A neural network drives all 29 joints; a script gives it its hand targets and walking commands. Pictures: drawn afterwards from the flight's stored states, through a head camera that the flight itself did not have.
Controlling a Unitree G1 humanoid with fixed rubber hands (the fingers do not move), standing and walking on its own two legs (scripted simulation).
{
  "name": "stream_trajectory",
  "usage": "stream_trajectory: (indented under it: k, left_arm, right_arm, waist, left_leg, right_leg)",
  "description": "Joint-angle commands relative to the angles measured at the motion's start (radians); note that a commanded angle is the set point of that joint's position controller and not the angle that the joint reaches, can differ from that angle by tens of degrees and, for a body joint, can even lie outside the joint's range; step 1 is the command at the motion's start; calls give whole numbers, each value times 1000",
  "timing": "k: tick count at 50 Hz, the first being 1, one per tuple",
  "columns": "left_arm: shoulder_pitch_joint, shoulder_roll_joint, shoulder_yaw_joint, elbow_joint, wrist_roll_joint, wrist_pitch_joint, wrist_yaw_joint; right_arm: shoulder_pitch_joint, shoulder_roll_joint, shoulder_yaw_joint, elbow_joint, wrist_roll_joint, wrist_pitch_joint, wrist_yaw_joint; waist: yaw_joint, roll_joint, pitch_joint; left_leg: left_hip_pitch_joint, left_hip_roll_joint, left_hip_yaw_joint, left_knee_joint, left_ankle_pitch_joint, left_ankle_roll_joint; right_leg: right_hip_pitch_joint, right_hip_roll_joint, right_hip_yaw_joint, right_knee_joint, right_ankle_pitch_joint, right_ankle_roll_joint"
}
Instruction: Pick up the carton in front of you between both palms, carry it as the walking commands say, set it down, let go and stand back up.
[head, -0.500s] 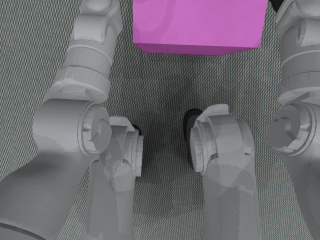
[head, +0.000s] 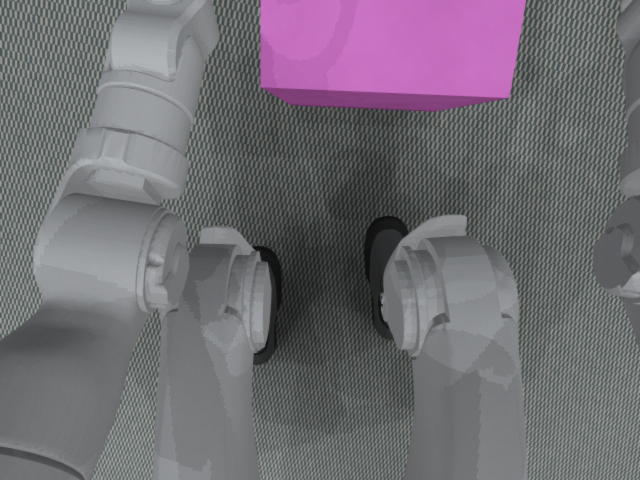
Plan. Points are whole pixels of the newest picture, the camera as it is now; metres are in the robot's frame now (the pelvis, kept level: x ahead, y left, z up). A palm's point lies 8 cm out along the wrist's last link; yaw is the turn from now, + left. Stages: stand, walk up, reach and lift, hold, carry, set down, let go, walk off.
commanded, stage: set down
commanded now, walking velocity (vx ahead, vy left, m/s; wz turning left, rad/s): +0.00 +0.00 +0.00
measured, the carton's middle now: (377, 5) +0.54 -0.10 -0.25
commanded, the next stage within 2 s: let go in 0.90 s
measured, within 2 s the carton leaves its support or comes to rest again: neither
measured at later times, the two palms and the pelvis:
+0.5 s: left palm out of the picture +0.58 +0.08 +0.03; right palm out of the picture +0.52 -0.31 +0.02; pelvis +0.01 +0.00 +0.12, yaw +0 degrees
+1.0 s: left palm out of the picture +0.56 +0.09 +0.17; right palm out of the picture +0.51 -0.32 +0.17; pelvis +0.04 -0.01 +0.26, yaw -2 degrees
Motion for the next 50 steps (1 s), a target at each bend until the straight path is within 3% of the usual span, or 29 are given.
stream_trajectory:
  k: [1, 3, 11, 18, 26, 36, 44, 50]
  left_arm:
    - [-256, 94, 68, -162, 45, 3, 12]
    - [-223, 74, 91, -156, 66, 17, 8]
    - [-107, 27, 187, -89, 142, 9, -27]
    - [-119, 48, 161, -175, 127, 28, -29]
    - [-67, 30, 141, -263, 123, 64, -30]
    - [41, 10, 169, -250, 153, 51, -44]
    - [106, -14, 174, -226, 163, 28, -63]
    - [231, -27, 189, -235, 213, 20, -70]
  right_arm:
    - [-230, -142, -5, -150, -21, 17, -9]
    - [-190, -122, -24, -154, -51, 36, -15]
    - [-107, -37, -80, -191, -141, 38, -10]
    - [-83, -58, -96, -280, -136, 70, 13]
    - [-15, -67, -129, -333, -147, 105, 38]
    - [61, -24, -150, -334, -183, 83, 59]
    - [114, 0, -170, -304, -209, 55, 72]
    - [245, 21, -166, -304, -259, 48, 83]
  waist:
    - [-32, -62, -1511]
    - [-40, -71, -1480]
    - [-12, -104, -1308]
    - [-22, -90, -1485]
    - [-36, -29, -1565]
    - [-12, -62, -1501]
    - [-8, -55, -1435]
    - [-1, -60, -1460]
  left_leg:
    - [376, -1, 95, -234, 198, 18]
    - [357, -8, 96, -274, 165, 26]
    - [234, -11, 74, -413, 156, 31]
    - [381, -15, 78, -538, 192, 28]
    - [554, -14, 71, -687, 258, 16]
    - [636, -8, 46, -895, 323, 12]
    - [741, 7, 23, -1062, 359, 9]
    - [871, 18, 13, -1183, 399, 7]
  right_leg:
    - [1028, 12, 31, -227, 417, 41]
    - [1001, 19, 23, -271, 384, 45]
    - [902, 27, 20, -402, 360, 61]
    - [1036, 40, 4, -515, 380, 59]
    - [1131, 44, -12, -643, 464, 52]
    - [1288, 43, 4, -831, 543, 59]
    - [1404, 36, 23, -994, 560, 54]
    - [1536, 32, 27, -1103, 596, 51]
